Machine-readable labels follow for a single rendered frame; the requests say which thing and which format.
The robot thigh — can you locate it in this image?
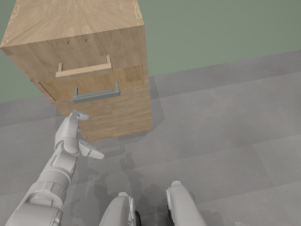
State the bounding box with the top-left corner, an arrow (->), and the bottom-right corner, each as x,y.
166,185 -> 207,226
99,196 -> 135,226

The handle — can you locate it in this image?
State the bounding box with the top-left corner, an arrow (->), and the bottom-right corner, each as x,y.
55,63 -> 113,82
72,80 -> 120,104

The robot left thigh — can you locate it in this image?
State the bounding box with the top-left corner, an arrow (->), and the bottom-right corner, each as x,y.
99,196 -> 135,226

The left robot hand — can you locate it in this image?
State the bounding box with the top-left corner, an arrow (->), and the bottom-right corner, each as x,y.
55,109 -> 104,159

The robot right thigh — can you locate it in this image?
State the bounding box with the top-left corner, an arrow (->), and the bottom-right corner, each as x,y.
166,185 -> 207,226

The cabinet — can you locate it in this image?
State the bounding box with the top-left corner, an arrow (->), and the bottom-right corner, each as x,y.
0,0 -> 153,142

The left robot upper arm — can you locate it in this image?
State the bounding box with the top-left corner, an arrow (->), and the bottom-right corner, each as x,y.
9,202 -> 63,226

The drawer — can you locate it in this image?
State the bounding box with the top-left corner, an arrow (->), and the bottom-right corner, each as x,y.
40,64 -> 144,101

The left robot forearm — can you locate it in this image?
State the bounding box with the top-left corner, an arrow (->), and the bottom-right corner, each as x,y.
5,136 -> 82,226

